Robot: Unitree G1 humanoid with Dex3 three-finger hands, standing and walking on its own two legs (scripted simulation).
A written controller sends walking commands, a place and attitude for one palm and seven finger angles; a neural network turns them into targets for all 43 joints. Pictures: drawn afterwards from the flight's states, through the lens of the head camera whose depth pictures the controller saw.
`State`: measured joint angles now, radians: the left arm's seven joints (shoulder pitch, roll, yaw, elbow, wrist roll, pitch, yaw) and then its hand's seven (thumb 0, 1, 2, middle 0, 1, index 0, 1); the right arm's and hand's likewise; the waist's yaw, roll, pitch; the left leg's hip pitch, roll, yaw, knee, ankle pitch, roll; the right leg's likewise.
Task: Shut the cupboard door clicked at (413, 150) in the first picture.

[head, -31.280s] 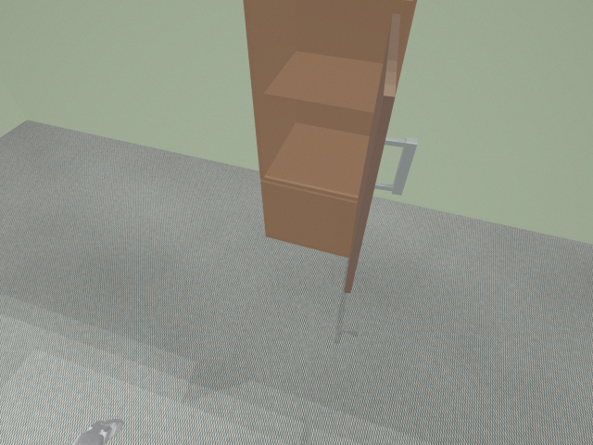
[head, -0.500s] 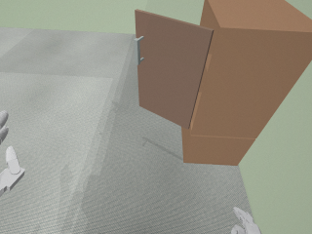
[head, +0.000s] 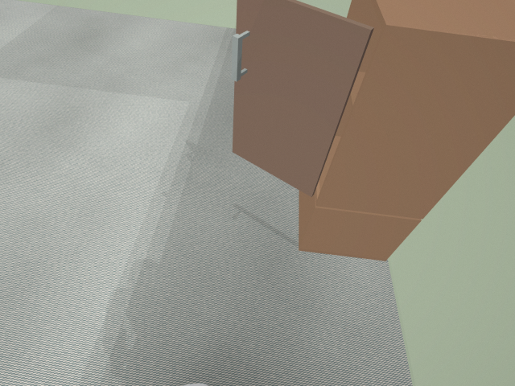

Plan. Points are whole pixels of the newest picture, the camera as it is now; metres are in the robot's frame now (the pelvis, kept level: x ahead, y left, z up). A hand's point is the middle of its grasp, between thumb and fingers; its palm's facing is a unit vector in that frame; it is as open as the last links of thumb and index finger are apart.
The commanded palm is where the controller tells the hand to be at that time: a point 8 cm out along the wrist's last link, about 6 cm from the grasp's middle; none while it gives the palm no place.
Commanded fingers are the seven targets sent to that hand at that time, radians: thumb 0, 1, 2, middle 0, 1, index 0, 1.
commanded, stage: let the arm hang, fingers relaxed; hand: left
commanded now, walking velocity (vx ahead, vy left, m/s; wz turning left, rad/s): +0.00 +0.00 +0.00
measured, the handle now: (241, 56) +0.94 +0.09 +0.02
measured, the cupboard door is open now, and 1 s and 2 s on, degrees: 60 60 60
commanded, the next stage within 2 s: look to check the result in 0.68 s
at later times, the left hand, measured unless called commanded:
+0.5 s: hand out of the picture +0.00 +0.18 -0.17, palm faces -0.01 -0.98 -0.18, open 7.4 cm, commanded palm none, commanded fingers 0.00 0.90 0.90 -0.20 -0.30 -0.20 -0.30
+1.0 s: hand out of the picture -0.01 +0.17 -0.17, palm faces +0.00 -0.98 -0.18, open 7.4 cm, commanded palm none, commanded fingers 0.00 0.90 0.90 -0.20 -0.30 -0.20 -0.30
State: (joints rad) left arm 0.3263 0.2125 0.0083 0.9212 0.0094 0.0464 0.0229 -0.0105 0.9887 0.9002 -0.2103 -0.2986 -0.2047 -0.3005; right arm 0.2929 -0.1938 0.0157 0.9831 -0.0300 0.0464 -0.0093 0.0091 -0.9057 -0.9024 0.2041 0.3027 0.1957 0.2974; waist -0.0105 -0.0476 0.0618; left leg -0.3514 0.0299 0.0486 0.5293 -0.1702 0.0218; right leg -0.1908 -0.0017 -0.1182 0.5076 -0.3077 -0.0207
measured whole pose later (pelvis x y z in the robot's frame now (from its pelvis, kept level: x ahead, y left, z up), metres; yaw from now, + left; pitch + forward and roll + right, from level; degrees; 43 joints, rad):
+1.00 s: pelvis +0.02 +0.01 +0.01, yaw -2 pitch -1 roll +0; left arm 0.34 0.13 0.01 1.15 0.01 0.00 0.04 0.00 0.91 0.90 -0.20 -0.30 -0.20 -0.30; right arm 0.30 -0.12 0.00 1.13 -0.02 0.01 -0.04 0.00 -0.91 -0.90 0.20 0.30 0.19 0.30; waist -0.01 0.00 0.04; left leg -0.23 0.02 0.10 0.40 -0.15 0.03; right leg -0.10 -0.01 -0.07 0.40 -0.28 -0.01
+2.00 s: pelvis +0.02 +0.01 +0.01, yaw +15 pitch +3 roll -1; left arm 0.10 0.25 0.08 0.88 0.02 0.05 0.02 0.01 0.91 0.90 -0.20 -0.30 -0.20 -0.30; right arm 0.20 -0.22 -0.06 0.94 -0.04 0.03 -0.02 0.00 -0.90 -0.90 0.21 0.30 0.20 0.30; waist -0.04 0.00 0.09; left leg -0.36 -0.05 -0.04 0.44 -0.13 0.05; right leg -0.46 -0.04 0.02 0.98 -0.39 0.06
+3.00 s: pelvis +0.09 -0.03 -0.01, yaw +52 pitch +0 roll +0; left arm 0.19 0.24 0.06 0.83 0.03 -0.01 -0.02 0.01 0.91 0.90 -0.20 -0.30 -0.20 -0.30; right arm 0.27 -0.25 -0.07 0.94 -0.03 0.05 0.01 0.01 -0.90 -0.90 0.21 0.30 0.20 0.30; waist -0.03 0.03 0.05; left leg -0.36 -0.03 -0.10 0.90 -0.50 0.01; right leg -0.33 -0.05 -0.10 0.62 -0.28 0.01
